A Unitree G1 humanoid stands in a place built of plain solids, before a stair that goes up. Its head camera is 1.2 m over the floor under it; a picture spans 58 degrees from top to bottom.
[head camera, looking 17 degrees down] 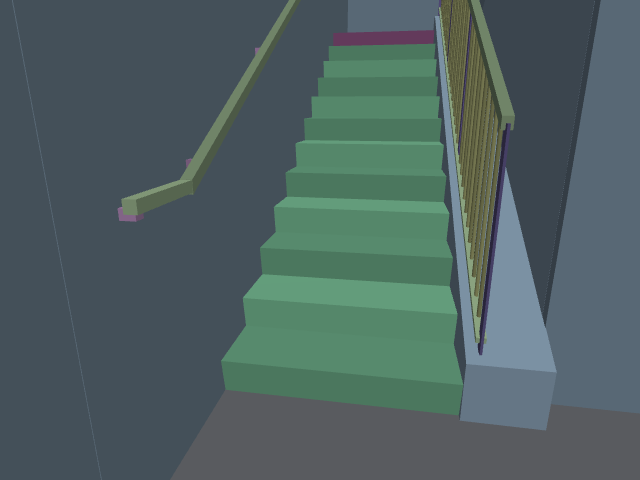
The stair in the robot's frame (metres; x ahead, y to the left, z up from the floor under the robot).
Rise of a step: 0.16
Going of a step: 0.29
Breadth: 1.00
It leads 10 degrees to the right of straight ahead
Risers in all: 12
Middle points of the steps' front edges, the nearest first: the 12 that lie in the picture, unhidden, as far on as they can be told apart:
1.54 -0.07 0.16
1.83 -0.12 0.32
2.12 -0.17 0.48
2.41 -0.22 0.64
2.70 -0.27 0.80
2.99 -0.32 0.96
3.28 -0.37 1.12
3.57 -0.42 1.28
3.86 -0.47 1.44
4.16 -0.53 1.60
4.45 -0.58 1.77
4.74 -0.63 1.92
